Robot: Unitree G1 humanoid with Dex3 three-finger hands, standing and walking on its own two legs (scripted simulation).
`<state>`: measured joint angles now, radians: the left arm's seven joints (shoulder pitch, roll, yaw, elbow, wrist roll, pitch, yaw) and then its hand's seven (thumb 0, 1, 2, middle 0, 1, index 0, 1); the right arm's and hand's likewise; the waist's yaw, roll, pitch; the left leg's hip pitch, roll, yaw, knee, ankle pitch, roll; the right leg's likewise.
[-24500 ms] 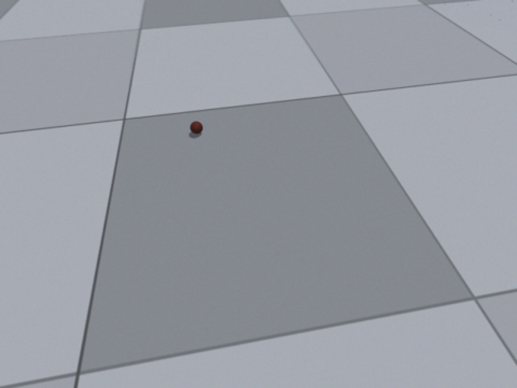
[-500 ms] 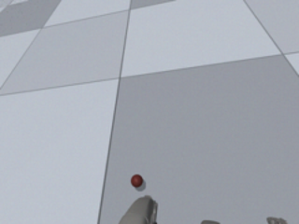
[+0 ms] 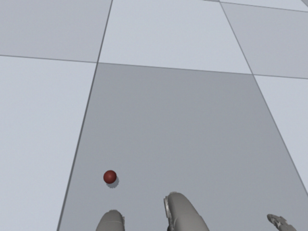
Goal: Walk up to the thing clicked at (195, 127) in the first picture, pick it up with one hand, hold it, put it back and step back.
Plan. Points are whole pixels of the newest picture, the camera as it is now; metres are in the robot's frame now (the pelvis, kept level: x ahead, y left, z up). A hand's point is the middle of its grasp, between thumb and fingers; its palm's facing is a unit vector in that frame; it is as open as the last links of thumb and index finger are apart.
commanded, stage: walk up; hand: left
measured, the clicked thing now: (110, 176) +0.43 +0.20 -0.71
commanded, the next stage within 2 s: stand in 0.48 s
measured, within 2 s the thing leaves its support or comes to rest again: neither
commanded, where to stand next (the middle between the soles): +0.11 -0.01 m, yaw -2 degrees
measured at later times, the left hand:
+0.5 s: hand out of the picture +0.06 +0.33 -0.13, palm faces -0.09 -0.85 -0.51, open 7.4 cm
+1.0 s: hand (57, 225) +0.14 +0.26 -0.12, palm faces -0.15 -0.94 -0.31, open 7.4 cm
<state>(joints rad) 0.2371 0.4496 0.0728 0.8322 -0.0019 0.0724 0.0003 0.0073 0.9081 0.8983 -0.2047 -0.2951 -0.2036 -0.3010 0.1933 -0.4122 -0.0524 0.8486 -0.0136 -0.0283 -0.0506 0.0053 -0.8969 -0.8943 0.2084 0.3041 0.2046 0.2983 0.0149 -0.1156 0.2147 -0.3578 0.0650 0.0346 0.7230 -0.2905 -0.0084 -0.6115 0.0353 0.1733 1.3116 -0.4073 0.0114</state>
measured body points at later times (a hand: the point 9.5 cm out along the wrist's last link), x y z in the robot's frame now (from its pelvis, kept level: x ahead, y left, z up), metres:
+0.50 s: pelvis +0.00 +0.02 -0.01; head +0.02 +0.00 +0.44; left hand +0.07 +0.37 -0.10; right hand +0.04 -0.31 -0.14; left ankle +0.08 +0.15 -0.72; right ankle +0.00 -0.16 -0.71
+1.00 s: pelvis +0.02 +0.03 +0.03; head +0.03 +0.03 +0.48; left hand +0.15 +0.30 -0.10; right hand +0.06 -0.28 -0.10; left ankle +0.08 +0.15 -0.71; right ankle +0.02 -0.10 -0.71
